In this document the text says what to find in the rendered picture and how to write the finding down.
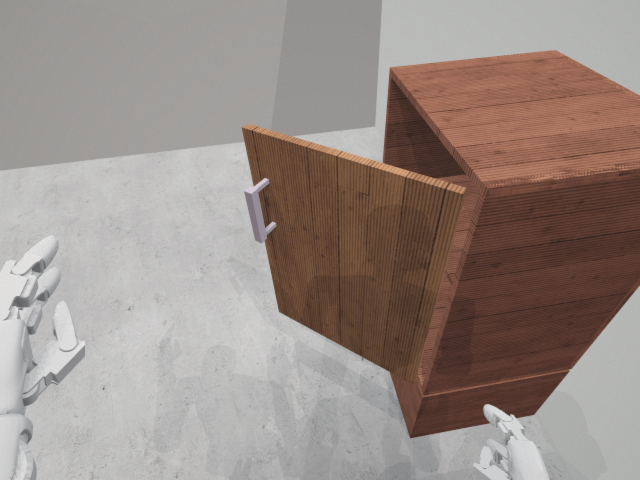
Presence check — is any handle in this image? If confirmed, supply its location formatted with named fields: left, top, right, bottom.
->
left=244, top=178, right=276, bottom=243

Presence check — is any robot left hand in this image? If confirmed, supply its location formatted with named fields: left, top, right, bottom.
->
left=0, top=235, right=85, bottom=416

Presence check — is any robot left forearm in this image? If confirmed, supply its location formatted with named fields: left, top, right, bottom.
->
left=0, top=414, right=37, bottom=480

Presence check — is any robot right hand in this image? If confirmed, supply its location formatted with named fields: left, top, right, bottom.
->
left=473, top=404, right=550, bottom=480

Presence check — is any cupboard door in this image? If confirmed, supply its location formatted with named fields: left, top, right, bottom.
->
left=242, top=124, right=467, bottom=385

